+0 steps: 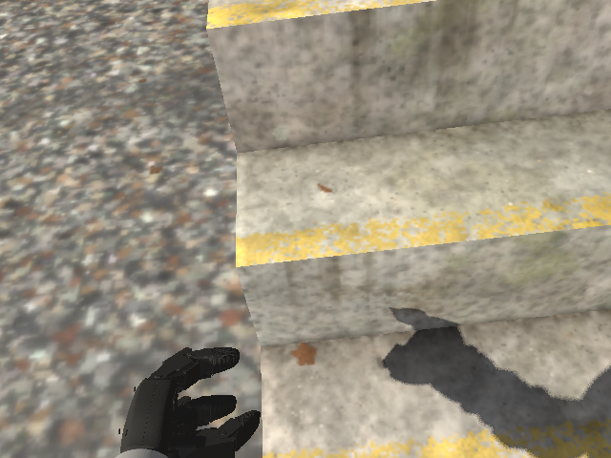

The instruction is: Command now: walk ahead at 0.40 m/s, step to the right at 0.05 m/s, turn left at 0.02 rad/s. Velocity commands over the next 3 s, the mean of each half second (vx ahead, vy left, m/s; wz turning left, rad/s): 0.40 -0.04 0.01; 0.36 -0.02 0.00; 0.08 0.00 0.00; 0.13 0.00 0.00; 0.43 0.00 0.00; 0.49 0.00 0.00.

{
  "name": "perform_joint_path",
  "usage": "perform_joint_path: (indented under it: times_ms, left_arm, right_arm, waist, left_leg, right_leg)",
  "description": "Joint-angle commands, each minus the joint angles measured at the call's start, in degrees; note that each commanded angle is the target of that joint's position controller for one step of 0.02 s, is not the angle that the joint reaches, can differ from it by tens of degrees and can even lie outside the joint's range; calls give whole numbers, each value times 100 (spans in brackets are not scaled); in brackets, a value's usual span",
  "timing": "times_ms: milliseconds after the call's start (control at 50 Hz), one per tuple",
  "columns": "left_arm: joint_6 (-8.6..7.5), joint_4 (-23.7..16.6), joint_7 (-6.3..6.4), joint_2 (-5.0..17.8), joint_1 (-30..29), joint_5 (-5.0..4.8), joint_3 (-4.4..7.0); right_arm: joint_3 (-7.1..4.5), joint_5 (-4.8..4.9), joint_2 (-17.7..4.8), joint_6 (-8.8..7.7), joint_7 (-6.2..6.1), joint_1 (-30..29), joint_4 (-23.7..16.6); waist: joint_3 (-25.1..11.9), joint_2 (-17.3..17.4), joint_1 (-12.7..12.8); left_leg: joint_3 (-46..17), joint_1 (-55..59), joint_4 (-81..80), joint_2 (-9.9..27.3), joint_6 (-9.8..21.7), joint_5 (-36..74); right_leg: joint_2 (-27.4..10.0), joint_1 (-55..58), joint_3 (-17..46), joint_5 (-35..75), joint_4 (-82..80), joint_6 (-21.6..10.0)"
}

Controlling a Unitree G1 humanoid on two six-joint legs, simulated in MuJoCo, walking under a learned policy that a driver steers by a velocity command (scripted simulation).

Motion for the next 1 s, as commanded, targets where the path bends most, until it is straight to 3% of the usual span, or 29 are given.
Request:
perform_joint_path:
  times_ms: [20, 40, 60, 80, 120, 140, 160, 180, 240, 260, 280, 300, 340, 400, 440, 460, 500, 520, 540, 600, 760, 780, 800, 880, 1000]
  left_arm:
    - [-167, -79, -17, 894, 537, 12, 354]
    - [-194, -200, -109, 727, 442, 49, 303]
    - [-231, -249, -123, 720, 273, 84, 286]
    - [-240, -241, -94, 724, 161, 96, 307]
    - [-286, -155, -91, 771, 528, 91, 382]
    - [-303, -90, -45, 615, 595, 88, 331]
    - [-278, -65, -38, 617, 773, 43, 334]
    - [-232, 13, -28, 690, 996, 34, 327]
    - [-158, 74, 6, 862, 1299, 39, 363]
    - [-90, 88, -2, 898, 1586, 102, 384]
    - [-59, 107, 33, 847, 1787, 136, 371]
    - [-102, 121, 84, 830, 1691, 103, 341]
    - [-210, 126, 113, 881, 1639, 111, 375]
    - [-228, 98, 117, 670, 1644, 132, 313]
    - [-197, 158, 97, 795, 1753, 65, 356]
    - [-193, 200, 59, 876, 1841, 31, 392]
    - [-263, 183, -58, 779, 1841, -49, 390]
    - [-301, 277, -87, 764, 1842, -27, 370]
    - [-310, 262, -101, 793, 1537, 61, 363]
    - [-308, 217, -180, 775, 1303, 124, 344]
    - [-326, 253, -226, 745, 1169, 89, 303]
    - [-347, 112, -207, 848, 1004, 147, 327]
    - [-348, 93, -195, 803, 906, 169, 294]
    - [-354, 280, -138, 633, 1160, 139, 244]
    - [-316, 397, -130, 624, 1193, 119, 287]
  right_arm:
    - [31, -208, 92, 49, 150, 250, -258]
    - [-52, -185, -162, 7, 81, 8, -211]
    - [-100, -182, -323, -15, 76, 7, -231]
    - [-91, -203, -325, -5, 121, 240, -81]
    - [-42, -179, -236, 43, 127, 22, -30]
    - [45, -185, -94, 105, 104, -214, -37]
    - [105, -172, -27, 149, 86, -379, -99]
    - [154, -160, 54, 164, 97, -557, -105]
    - [309, -57, 169, 201, 115, -979, -193]
    - [363, 44, 155, 237, 29, -1346, -358]
    - [384, 38, 87, 262, -21, -1521, -414]
    - [400, -22, 106, 234, 19, -1395, -397]
    - [422, 24, 112, 240, -62, -1101, -299]
    - [472, 100, 53, 143, -116, -1311, -364]
    - [512, 64, 125, 31, -121, -1098, -242]
    - [495, 10, 58, -34, -126, -1064, -190]
    - [476, -71, -121, -139, -101, -1293, -251]
    - [513, -45, 34, -166, -61, -1496, -331]
    - [570, -19, 215, -208, -40, -1495, -379]
    - [625, -19, 244, -284, -36, -1522, -472]
    - [639, -61, 179, -391, -20, -1375, -595]
    - [603, -6, 87, -381, 11, -1312, -562]
    - [633, -26, 200, -387, 27, -1280, -552]
    - [651, -107, 273, -461, 47, -1211, -468]
    - [622, -96, 261, -416, 96, -1031, -298]
  waist:
    - [142, -2218, 340]
    - [170, -1925, 351]
    - [121, -1602, 112]
    - [-143, -1476, -29]
    - [-475, -1094, 203]
    - [-710, -856, 338]
    - [-756, -819, 497]
    - [-607, -571, 527]
    - [-335, -851, 761]
    - [-174, -1176, 990]
    - [-126, -1139, 1116]
    - [-223, -940, 958]
    - [-403, -1330, 838]
    - [-290, -1282, 925]
    - [-351, -1032, 851]
    - [-417, -891, 895]
    - [-417, -342, 1069]
    - [-359, -138, 1060]
    - [-196, -165, 913]
    - [-46, -64, 903]
    - [-100, -336, 941]
    - [-69, -283, 977]
    - [-26, -378, 936]
    - [-306, -506, 967]
    - [-230, -439, 866]
  left_leg:
    - [217, -1095, 2289, -39, -186, -816]
    - [162, -1174, 2933, -316, -204, -739]
    - [181, -903, 3257, -334, -217, -539]
    - [447, -617, 3651, -284, -240, -384]
    - [585, -789, 4214, -229, -247, -361]
    - [560, -895, 4395, -110, -258, -315]
    - [719, -750, 4106, -78, -250, -261]
    - [718, -715, 3926, -9, -283, -148]
    - [958, -529, 3024, 21, -285, -176]
    - [1292, -878, 2614, -190, -332, -1346]
    - [1337, -874, 2330, -237, -311, -1542]
    - [954, -340, 1977, -64, -204, -519]
    - [920, 132, 1592, -57, -26, -507]
    - [904, 592, 11, -59, 181, -807]
    - [976, 1346, -1248, 37, 311, 29]
    - [893, 1705, -1443, 142, 348, 270]
    - [441, 1976, -910, 515, 423, 876]
    - [385, 1679, -862, 531, 462, 509]
    - [323, 1484, -1024, 574, 492, 341]
    - [293, 1235, -1071, 582, 516, 82]
    - [219, 852, -1105, 565, 639, -278]
    - [293, 751, -1035, 378, 690, -526]
    - [282, 836, -1118, 417, 691, -316]
    - [168, 1086, -1127, 594, 605, 511]
    - [124, 1137, -1009, 638, 540, 707]
  right_leg:
    - [-1402, 102, 742, 4836, -1056, 105]
    - [-1061, -123, 546, 5094, -936, 232]
    - [-882, -391, 188, 6052, -734, 291]
    - [-794, -437, -7, 6331, -621, 159]
    - [-958, 14, 192, 6653, -457, -23]
    - [-1122, 288, 307, 6582, -419, -125]
    - [-1102, 186, 370, 6397, -484, -86]
    - [-1068, 67, 408, 5951, -541, -28]
    - [-920, 137, 535, 4953, -734, 174]
    - [-914, 469, 799, 4372, -884, 102]
    - [-905, 678, 975, 3950, -933, 20]
    - [-942, 554, 957, 3938, -918, 23]
    - [-976, 506, 951, 3703, -929, 10]
    - [-1033, 589, 1286, 2656, -1152, -301]
    - [-1057, 539, 1438, 2397, -1134, -356]
    - [-1016, 433, 1495, 2342, -1143, -314]
    - [-800, 100, 1349, 2382, -1145, -143]
    - [-709, 114, 1209, 1901, -1320, -63]
    - [-657, 64, 1106, 1417, -1229, -95]
    - [-617, -76, 1032, 917, -1182, -207]
    - [-590, 27, 963, 661, -930, -370]
    - [-740, -35, 1210, 216, -960, -382]
    - [-807, -190, 1290, 103, -1031, -364]
    - [-676, 183, 958, 1378, -762, -281]
    - [-709, 81, 840, 1712, -634, -264]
